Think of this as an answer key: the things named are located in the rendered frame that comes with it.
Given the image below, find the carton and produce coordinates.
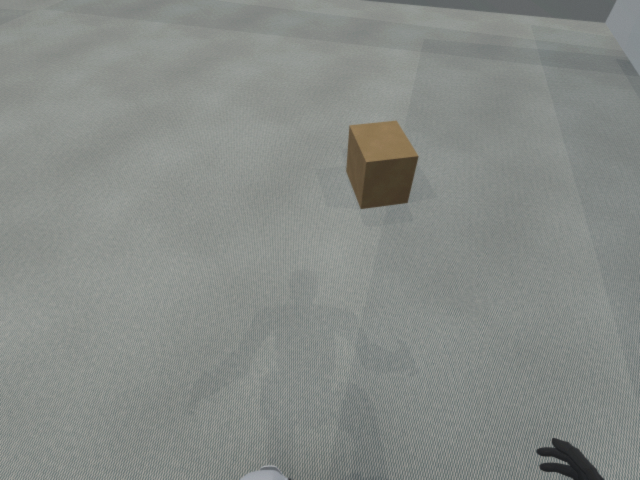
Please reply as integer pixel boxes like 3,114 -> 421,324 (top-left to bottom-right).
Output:
346,121 -> 419,209

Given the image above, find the robot left shin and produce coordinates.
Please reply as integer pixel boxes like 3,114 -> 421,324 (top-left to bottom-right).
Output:
260,465 -> 286,478

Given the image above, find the robot right hand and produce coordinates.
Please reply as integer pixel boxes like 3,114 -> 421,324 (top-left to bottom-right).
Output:
536,438 -> 604,480

